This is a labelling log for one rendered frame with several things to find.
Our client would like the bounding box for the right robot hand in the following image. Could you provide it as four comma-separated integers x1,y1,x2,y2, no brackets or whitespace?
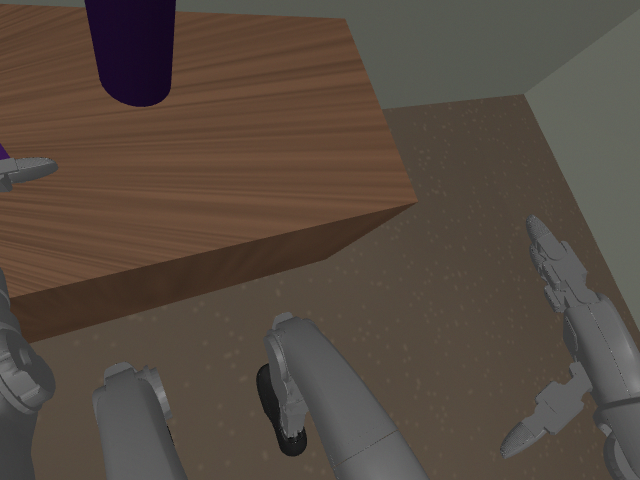
500,214,640,459

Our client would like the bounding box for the right robot foot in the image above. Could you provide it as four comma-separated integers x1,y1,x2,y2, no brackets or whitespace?
256,363,307,457

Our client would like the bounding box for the left robot arm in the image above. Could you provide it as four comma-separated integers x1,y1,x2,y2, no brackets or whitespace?
0,268,56,480

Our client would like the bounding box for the right robot arm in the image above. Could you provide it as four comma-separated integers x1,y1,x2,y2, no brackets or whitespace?
593,397,640,480

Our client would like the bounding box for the left robot hand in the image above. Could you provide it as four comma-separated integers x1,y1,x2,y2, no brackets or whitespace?
0,157,58,192

